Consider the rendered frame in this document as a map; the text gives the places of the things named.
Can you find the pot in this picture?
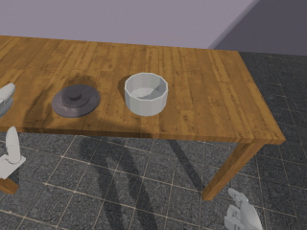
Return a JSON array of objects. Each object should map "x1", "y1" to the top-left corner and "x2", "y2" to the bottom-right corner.
[{"x1": 124, "y1": 72, "x2": 169, "y2": 117}]

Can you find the knob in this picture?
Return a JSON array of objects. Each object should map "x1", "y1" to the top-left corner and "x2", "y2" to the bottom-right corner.
[{"x1": 67, "y1": 88, "x2": 83, "y2": 102}]

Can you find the robot left hand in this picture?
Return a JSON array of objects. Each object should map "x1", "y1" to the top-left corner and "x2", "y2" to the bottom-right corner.
[{"x1": 0, "y1": 82, "x2": 26, "y2": 179}]

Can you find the table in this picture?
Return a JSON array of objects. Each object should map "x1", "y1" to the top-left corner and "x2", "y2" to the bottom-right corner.
[{"x1": 0, "y1": 35, "x2": 286, "y2": 201}]

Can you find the lid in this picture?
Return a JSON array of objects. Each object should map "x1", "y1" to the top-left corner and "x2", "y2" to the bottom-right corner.
[{"x1": 51, "y1": 84, "x2": 101, "y2": 119}]

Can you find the robot right hand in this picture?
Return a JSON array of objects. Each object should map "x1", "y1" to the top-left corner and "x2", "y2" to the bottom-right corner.
[{"x1": 224, "y1": 188, "x2": 263, "y2": 230}]

